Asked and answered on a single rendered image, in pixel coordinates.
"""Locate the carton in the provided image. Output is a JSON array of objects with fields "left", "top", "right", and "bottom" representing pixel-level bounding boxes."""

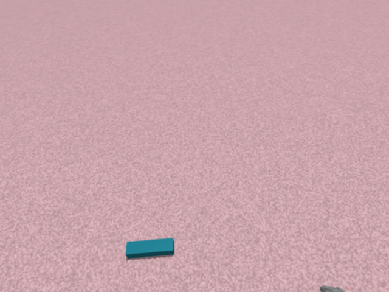
[{"left": 126, "top": 238, "right": 174, "bottom": 259}]

